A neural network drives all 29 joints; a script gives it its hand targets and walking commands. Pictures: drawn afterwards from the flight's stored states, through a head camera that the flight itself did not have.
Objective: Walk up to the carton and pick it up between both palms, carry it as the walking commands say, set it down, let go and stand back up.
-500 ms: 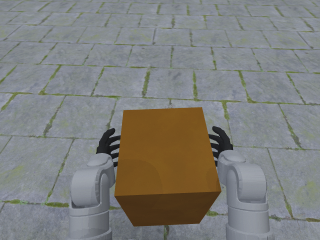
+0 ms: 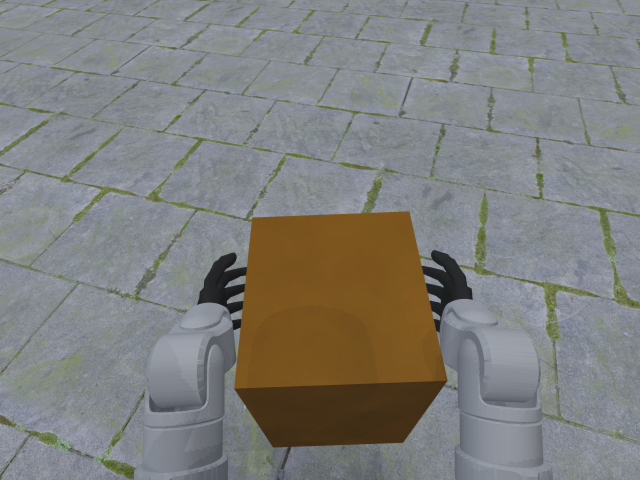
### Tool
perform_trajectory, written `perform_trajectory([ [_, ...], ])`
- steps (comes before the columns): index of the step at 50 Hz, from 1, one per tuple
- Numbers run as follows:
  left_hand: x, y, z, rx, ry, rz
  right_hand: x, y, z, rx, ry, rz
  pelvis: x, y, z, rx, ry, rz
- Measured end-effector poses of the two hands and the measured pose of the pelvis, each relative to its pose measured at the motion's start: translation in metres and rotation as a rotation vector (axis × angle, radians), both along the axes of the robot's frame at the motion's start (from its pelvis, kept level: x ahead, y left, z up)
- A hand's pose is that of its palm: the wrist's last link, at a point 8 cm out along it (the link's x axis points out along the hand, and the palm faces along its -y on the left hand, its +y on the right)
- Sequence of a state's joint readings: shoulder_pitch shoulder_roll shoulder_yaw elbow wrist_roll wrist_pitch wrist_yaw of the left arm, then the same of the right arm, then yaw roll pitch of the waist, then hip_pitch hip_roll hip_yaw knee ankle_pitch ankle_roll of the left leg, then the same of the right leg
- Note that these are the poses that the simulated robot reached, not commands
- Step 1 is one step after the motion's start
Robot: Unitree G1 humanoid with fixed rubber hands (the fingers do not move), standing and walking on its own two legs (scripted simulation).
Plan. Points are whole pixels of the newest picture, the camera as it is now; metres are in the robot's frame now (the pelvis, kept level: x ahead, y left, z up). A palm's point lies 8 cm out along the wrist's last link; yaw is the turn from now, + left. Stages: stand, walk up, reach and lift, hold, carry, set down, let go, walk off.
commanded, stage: carry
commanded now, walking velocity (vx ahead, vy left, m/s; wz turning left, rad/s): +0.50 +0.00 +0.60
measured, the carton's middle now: (334, 340) +0.29 -0.01 +0.02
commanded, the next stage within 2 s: none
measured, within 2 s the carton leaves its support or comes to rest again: neither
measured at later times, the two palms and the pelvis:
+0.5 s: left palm (145, 193) +0.54 +0.27 +0.07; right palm (309, 159) +0.60 +0.01 +0.07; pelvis +0.29 +0.07 +0.01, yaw +15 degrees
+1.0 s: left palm (84, 109) +0.73 +0.42 +0.10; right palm (214, 67) +0.90 +0.21 +0.10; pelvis +0.59 +0.14 +0.02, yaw +36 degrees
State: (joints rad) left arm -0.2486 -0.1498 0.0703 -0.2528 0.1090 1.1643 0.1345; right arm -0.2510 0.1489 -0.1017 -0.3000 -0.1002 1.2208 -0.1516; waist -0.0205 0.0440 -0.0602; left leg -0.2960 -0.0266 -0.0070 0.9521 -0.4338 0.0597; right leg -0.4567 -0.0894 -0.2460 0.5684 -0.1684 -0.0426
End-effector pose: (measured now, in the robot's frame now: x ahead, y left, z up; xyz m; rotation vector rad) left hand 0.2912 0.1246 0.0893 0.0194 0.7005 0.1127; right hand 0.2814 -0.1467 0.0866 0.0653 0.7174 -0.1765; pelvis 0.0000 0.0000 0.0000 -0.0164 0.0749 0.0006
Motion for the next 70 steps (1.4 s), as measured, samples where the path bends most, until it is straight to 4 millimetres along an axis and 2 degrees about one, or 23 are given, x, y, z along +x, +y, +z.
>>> perform_trajectory([
  [5, 0.035, 0.023, 0.003, -0.004, 0.067, 0.119, 0.067, 0.023, 0.003, -0.008, 0.066, 0.123, 0.055, -0.010, 0.015, 0.015, -0.001, 0.086],
  [10, 0.078, 0.053, 0.012, -0.018, 0.048, 0.221, 0.134, 0.057, 0.012, -0.017, 0.045, 0.222, 0.112, -0.005, 0.021, 0.034, 0.005, 0.150],
  [15, 0.135, 0.087, 0.010, -0.026, 0.014, 0.271, 0.204, 0.094, 0.011, -0.021, 0.012, 0.270, 0.177, 0.017, 0.011, 0.041, 0.006, 0.196],
  [19, 0.189, 0.119, -0.009, -0.036, 0.006, 0.286, 0.262, 0.127, -0.004, -0.027, 0.003, 0.281, 0.232, 0.045, -0.009, 0.060, 0.006, 0.204],
  [24, 0.237, 0.146, -0.024, -0.051, 0.100, 0.300, 0.311, 0.154, -0.020, -0.053, 0.096, 0.305, 0.282, 0.066, 0.004, 0.036, 0.025, 0.241],
  [27, 0.262, 0.159, -0.021, -0.058, 0.111, 0.318, 0.342, 0.168, -0.017, -0.059, 0.109, 0.326, 0.314, 0.074, 0.013, 0.017, 0.035, 0.278],
  [31, 0.301, 0.177, -0.010, -0.049, 0.065, 0.365, 0.394, 0.190, -0.005, -0.050, 0.062, 0.371, 0.361, 0.080, 0.018, 0.010, 0.037, 0.332],
  [34, 0.332, 0.191, -0.001, -0.037, 0.024, 0.412, 0.438, 0.208, 0.002, -0.038, 0.020, 0.417, 0.403, 0.084, 0.015, 0.017, 0.028, 0.372],
  [38, 0.378, 0.208, 0.004, -0.003, -0.028, 0.472, 0.500, 0.232, 0.003, -0.004, -0.033, 0.476, 0.464, 0.090, -0.001, 0.022, 0.001, 0.451],
  [41, 0.400, 0.224, 0.003, 0.000, 0.008, 0.522, 0.535, 0.255, 0.001, 0.003, 0.005, 0.521, 0.498, 0.096, 0.003, 0.012, -0.005, 0.517],
  [46, 0.421, 0.260, 0.008, -0.015, 0.062, 0.632, 0.581, 0.306, 0.006, -0.016, 0.056, 0.637, 0.551, 0.115, 0.017, 0.029, -0.002, 0.597],
  [50, 0.440, 0.297, 0.014, -0.020, 0.044, 0.705, 0.615, 0.353, 0.011, -0.016, 0.039, 0.705, 0.586, 0.140, 0.021, 0.041, 0.005, 0.630],
  [54, 0.466, 0.339, 0.013, -0.027, 0.012, 0.736, 0.646, 0.399, 0.011, -0.015, 0.009, 0.730, 0.618, 0.175, 0.015, 0.039, 0.003, 0.642],
  [58, 0.498, 0.381, -0.004, -0.060, -0.006, 0.737, 0.676, 0.440, 0.001, -0.039, -0.006, 0.722, 0.645, 0.214, 0.000, 0.035, 0.010, 0.626],
  [63, 0.525, 0.405, -0.017, -0.097, 0.056, 0.725, 0.699, 0.461, -0.009, -0.074, 0.057, 0.706, 0.664, 0.237, 0.011, 0.013, 0.031, 0.620],
  [70, 0.557, 0.419, -0.004, -0.066, 0.011, 0.710, 0.729, 0.472, 0.001, -0.048, 0.010, 0.698, 0.693, 0.252, 0.013, 0.020, 0.031, 0.642],
])
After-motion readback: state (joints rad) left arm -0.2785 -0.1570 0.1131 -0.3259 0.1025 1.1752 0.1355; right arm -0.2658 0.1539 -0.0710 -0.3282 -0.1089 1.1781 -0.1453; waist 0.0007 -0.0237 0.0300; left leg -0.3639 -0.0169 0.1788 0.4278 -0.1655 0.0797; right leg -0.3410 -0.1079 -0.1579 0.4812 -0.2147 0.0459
